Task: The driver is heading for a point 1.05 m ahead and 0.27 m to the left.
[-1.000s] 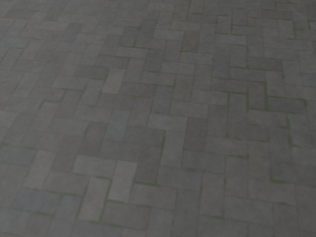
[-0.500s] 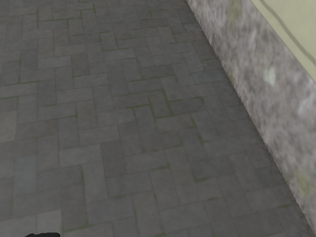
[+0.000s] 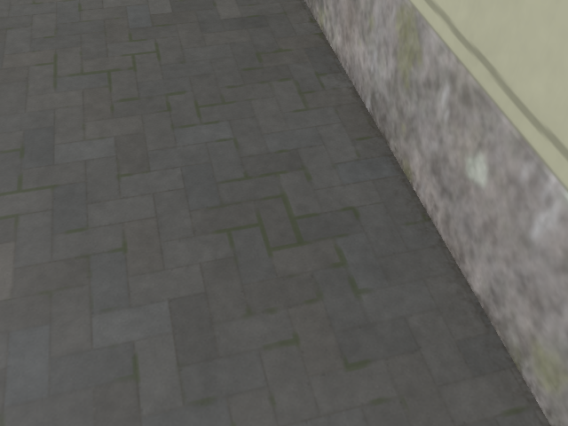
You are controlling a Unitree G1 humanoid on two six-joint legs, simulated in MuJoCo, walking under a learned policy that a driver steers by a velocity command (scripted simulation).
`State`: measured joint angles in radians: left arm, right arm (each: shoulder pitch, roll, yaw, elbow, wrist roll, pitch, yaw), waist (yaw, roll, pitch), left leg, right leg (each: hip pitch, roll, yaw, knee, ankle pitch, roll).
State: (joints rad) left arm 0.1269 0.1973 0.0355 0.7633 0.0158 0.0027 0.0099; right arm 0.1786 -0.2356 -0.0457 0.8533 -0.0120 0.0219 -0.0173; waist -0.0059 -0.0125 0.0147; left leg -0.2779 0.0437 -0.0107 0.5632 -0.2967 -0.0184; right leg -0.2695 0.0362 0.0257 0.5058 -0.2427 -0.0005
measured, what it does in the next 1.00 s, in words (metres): lifts its left foot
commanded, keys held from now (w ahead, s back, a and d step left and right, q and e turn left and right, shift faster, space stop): no key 0.64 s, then w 0.36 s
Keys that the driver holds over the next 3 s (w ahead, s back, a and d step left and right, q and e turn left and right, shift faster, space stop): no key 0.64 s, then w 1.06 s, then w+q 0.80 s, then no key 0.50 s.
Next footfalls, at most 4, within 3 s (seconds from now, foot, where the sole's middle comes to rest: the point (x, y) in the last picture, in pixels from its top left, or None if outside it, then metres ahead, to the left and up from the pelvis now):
1.38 left None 0.48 0.12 -0.77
1.92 right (327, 327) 0.76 -0.11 -0.77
2.42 left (207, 264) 0.95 0.22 -0.77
2.88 right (235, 191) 1.24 0.15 -0.77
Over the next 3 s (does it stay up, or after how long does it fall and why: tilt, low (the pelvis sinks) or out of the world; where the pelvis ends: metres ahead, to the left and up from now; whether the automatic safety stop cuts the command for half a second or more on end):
stays up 1.06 0.18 0.00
